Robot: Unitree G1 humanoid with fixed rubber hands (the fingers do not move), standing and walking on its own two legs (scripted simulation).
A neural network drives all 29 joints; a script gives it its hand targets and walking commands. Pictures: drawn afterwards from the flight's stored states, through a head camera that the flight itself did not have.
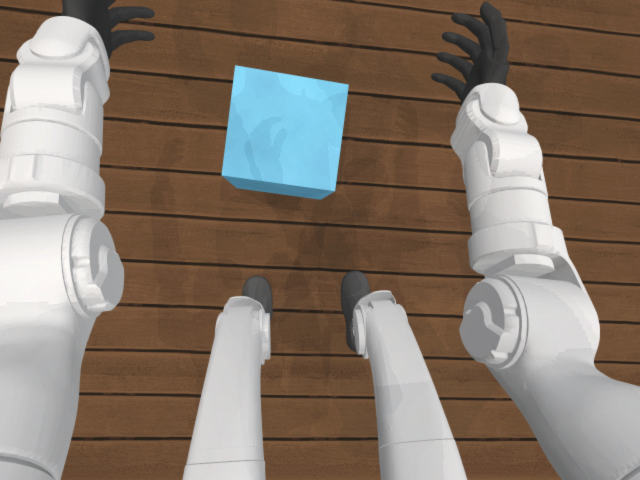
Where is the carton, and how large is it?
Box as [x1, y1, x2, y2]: [222, 65, 348, 199]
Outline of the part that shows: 235,65 222,175 238,188 319,199 334,191 348,84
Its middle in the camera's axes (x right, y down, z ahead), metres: -0.07 -0.20 +0.83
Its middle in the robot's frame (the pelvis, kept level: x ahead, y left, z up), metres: +0.53 +0.02 -0.53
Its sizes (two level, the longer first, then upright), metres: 0.210 0.200 0.250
